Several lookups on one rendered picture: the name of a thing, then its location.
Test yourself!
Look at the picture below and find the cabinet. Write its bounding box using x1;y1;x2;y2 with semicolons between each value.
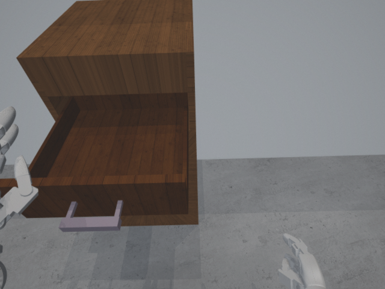
16;0;199;226

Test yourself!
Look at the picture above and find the robot left hand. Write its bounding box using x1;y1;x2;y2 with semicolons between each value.
0;106;39;230

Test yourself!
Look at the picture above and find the drawer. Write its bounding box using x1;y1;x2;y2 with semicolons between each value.
0;92;188;218

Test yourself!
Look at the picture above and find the robot right hand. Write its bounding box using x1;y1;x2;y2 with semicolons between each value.
278;233;326;289

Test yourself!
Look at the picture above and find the handle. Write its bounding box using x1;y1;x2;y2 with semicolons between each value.
59;200;123;232

